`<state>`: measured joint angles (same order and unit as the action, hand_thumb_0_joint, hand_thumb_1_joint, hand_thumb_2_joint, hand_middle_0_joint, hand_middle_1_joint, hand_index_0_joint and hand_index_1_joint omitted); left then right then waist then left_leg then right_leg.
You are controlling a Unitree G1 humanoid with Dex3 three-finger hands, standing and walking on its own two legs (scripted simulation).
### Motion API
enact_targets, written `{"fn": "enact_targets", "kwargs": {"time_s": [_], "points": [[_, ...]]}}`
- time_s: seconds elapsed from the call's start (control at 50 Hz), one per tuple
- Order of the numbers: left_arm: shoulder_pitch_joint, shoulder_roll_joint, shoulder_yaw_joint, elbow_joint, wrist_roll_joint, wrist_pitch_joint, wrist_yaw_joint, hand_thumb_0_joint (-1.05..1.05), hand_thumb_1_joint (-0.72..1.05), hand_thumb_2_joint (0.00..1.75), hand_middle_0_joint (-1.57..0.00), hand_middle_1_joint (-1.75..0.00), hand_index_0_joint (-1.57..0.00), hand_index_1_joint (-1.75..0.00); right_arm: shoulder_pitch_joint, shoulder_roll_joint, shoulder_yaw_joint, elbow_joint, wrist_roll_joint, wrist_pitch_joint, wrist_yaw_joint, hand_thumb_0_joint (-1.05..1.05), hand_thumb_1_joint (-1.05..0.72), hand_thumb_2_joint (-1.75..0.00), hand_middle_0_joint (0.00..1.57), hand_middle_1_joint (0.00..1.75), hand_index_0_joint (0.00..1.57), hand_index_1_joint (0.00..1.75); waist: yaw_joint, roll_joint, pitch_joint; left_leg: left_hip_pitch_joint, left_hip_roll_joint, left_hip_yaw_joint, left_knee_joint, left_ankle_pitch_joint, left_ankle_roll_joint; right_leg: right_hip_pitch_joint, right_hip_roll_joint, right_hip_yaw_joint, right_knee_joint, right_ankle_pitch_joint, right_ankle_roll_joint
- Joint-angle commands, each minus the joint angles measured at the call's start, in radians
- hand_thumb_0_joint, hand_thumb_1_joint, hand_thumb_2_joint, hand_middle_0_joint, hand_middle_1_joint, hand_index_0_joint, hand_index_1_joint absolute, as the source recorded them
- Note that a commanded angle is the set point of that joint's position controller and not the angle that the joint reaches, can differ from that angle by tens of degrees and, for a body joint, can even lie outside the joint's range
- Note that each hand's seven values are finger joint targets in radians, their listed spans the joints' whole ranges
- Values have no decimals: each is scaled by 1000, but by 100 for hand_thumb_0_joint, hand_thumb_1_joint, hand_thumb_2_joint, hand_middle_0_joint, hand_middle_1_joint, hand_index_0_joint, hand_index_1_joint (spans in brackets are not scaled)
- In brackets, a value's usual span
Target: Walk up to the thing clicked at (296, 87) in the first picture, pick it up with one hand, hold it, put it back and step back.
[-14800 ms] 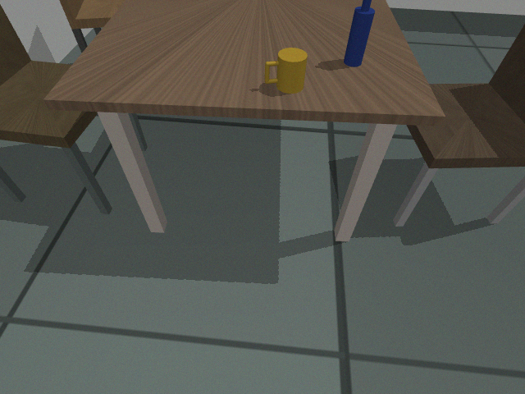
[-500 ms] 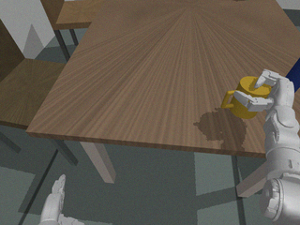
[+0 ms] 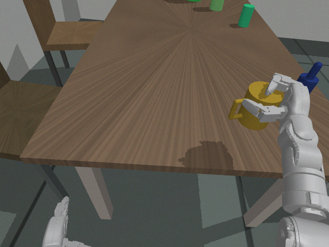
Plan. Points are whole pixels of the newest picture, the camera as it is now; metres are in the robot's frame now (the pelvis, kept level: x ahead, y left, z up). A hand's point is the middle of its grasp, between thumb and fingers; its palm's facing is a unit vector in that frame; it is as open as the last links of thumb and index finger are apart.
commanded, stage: lift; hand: right
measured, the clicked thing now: (252, 107) +0.40 -0.19 +0.16
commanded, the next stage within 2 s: hold in 0.72 s
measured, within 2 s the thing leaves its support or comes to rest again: neither
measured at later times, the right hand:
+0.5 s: hand (272, 90) +0.35 -0.18 +0.25, palm faces +0.20 +0.98 -0.01, open 6.5 cm
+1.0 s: hand (279, 84) +0.33 -0.18 +0.27, palm faces +0.20 +0.98 +0.00, open 6.7 cm
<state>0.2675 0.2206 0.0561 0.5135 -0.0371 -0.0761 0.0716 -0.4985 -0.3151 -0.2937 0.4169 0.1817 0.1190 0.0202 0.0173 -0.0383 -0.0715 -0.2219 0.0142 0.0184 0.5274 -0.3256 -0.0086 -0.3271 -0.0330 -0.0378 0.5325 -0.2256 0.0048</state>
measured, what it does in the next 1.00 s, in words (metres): stands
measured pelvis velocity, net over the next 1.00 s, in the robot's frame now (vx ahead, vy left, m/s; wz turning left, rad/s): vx -0.01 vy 0.01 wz -0.02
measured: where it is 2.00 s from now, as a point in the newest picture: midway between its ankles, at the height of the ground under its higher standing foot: outside the picture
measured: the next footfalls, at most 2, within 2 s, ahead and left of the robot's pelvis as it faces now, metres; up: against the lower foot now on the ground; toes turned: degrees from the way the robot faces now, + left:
none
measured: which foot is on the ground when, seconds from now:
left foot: down 0.00-1.00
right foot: down 0.00-1.00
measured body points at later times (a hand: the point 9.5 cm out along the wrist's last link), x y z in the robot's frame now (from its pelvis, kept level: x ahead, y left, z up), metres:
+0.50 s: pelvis -0.01 +0.01 +0.00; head -0.05 +0.04 +0.45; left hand +0.16 +0.26 -0.07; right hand +0.33 -0.24 +0.25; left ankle -0.03 +0.12 -0.73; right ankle +0.03 -0.12 -0.73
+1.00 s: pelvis -0.01 +0.01 +0.00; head -0.06 +0.04 +0.45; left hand +0.17 +0.26 -0.07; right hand +0.32 -0.23 +0.27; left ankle -0.03 +0.12 -0.73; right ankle +0.03 -0.12 -0.73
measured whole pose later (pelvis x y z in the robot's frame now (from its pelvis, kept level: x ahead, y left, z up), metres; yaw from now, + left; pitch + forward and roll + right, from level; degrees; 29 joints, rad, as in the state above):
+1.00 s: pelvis -0.01 +0.01 +0.00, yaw -1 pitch -3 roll +0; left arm 0.24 0.25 0.08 0.60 -0.05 -0.14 0.07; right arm -0.49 -0.29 -0.31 -0.05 0.22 0.66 -0.02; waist -0.01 -0.07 -0.07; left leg -0.14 0.02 0.04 0.50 -0.31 0.00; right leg -0.24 -0.02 -0.02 0.48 -0.19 0.01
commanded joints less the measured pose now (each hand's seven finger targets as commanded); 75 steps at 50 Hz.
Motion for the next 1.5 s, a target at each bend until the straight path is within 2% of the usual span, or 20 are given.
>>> {"fn": "enact_targets", "kwargs": {"time_s": [0.0,0.16,0.26,0.3,0.34,0.4,0.42,0.48,0.54,0.6,0.72,0.86,1.0,1.16,1.2,1.28,1.34,1.38,1.46,1.48], "points": [[-75,109,45,-136,-10,-48,2,0,-54,4,-4,-5,-5,-5,-494,-225,-55,-373,29,14,-11,0,-30,-129,130,141,133,141,-8,-11,-225,-48,-18,24,-89,296,4,243,26,-9,-57,204,-21],[-167,173,89,-133,-7,-60,6,0,-54,4,-4,-5,-4,-5,-484,-224,-70,-511,38,150,-21,0,-26,-129,129,142,133,142,-24,16,-238,-27,-19,36,-105,233,8,265,25,3,-80,152,-21],[-158,111,30,-130,-8,-65,7,0,-54,5,-4,-5,-4,-5,-475,-196,-57,-574,41,216,-36,0,-25,-129,128,142,132,142,-29,24,-218,-17,-10,25,-119,218,5,250,35,-3,-79,137,-24],[-157,153,66,-115,-8,-67,12,0,-54,5,-4,-5,-4,-5,-458,-211,-73,-546,38,253,-39,0,-22,-128,128,142,132,142,-25,32,-201,-31,-11,29,-125,200,4,254,30,-1,-89,120,-24],[-144,125,45,-76,-7,-67,2,0,-54,5,-4,-5,-4,-5,-464,-204,-66,-593,40,275,-35,0,-24,-129,128,142,132,142,-28,-10,-161,-41,-5,19,-136,163,8,232,36,-4,-96,89,-23],[-156,176,87,-125,-9,-83,6,0,-54,5,-4,-5,-4,-4,-474,-222,-84,-620,44,310,-39,0,-23,-129,129,142,132,142,-19,25,-206,-28,-11,35,-129,201,7,264,32,1,-97,118,-25],[-127,122,35,-108,-7,-81,-3,0,-55,5,-4,-5,-4,-5,-482,-210,-75,-628,41,315,-38,0,-21,-129,128,142,132,142,-27,10,-203,-23,-9,32,-126,222,6,259,37,0,-89,142,-26],[-141,148,63,-131,-10,-91,5,0,-55,5,-4,-4,-4,-5,-471,-200,-81,-626,50,342,-45,0,-22,-128,127,141,131,141,-21,48,-205,-12,-6,27,-128,247,0,265,37,-2,-84,160,-30],[-138,123,42,-74,-10,-92,0,0,-55,6,-4,-5,-4,-5,-478,-199,-80,-645,48,360,-47,0,-22,-128,127,141,131,141,-35,10,-174,-23,-6,28,-129,230,5,251,40,0,-90,152,-28],[-167,179,91,-105,-8,-106,5,0,-55,5,-4,-5,-4,-5,-490,-205,-81,-662,47,378,-45,0,-23,-128,126,140,130,140,-20,21,-214,-24,-11,35,-125,227,8,280,34,6,-92,150,-27],[-172,114,34,-79,-13,-111,-2,0,-55,5,-4,-5,-4,-5,-478,-185,-75,-681,50,417,-48,0,-24,-127,126,139,130,139,-45,2,-198,-5,-10,38,-119,249,9,269,36,5,-85,183,-24],[-179,189,94,-81,-11,-118,1,0,-54,5,-5,-5,-5,-5,-496,-202,-83,-715,51,449,-47,0,-23,-128,124,139,129,139,-26,16,-183,-30,-13,42,-131,200,12,273,34,7,-102,138,-25],[-181,138,50,-80,-16,-127,-5,0,-55,5,-5,-5,-5,-5,-496,-190,-80,-747,56,471,-50,0,-20,-125,121,136,126,136,-36,25,-189,-13,-11,40,-122,243,8,268,39,8,-90,182,-28],[-194,165,75,-58,-17,-133,-8,0,-54,5,-5,-5,-5,-5,-466,-186,-84,-765,63,510,-46,0,-22,-128,124,138,128,138,-29,33,-207,-12,-14,45,-124,214,10,276,36,12,-95,156,-26],[-208,141,47,-66,-17,-134,-11,0,-55,5,-5,-5,-5,-5,-472,-178,-78,-786,66,516,-47,0,-20,-127,123,138,127,138,-36,30,-190,-13,-12,42,-133,188,11,257,40,10,-100,130,-27],[-206,180,85,-60,-16,-139,-5,0,-54,5,-5,-5,-5,-5,-473,-207,-106,-794,70,530,-53,0,-20,-128,123,139,128,139,-36,28,-197,-16,-14,43,-130,182,12,263,38,13,-99,128,-24],[-188,130,46,-26,-19,-138,-10,0,-54,5,-5,-5,-5,-5,-452,-164,-81,-757,73,543,-53,0,-20,-127,123,138,127,138,-38,27,-178,-12,-13,42,-127,207,8,253,39,12,-94,149,-27],[-212,170,78,-38,-19,-139,-6,0,-54,5,-5,-5,-5,-5,-449,-175,-87,-738,70,551,-56,0,-20,-129,124,140,129,140,-35,41,-166,-23,-16,43,-127,192,9,246,37,13,-99,136,-26],[-197,158,64,-41,-15,-148,-5,0,-54,5,-5,-5,-5,-5,-509,-176,-73,-780,66,535,-53,0,-21,-129,124,140,129,140,-25,35,-178,-35,-15,44,-130,171,11,261,36,17,-101,113,-26],[-205,143,53,-35,-19,-152,-5,0,-54,5,-5,-5,-5,-5,-486,-187,-87,-778,70,537,-52,0,-22,-130,125,141,130,141,-45,25,-168,-28,-16,46,-128,162,13,254,34,19,-100,111,-22]]}}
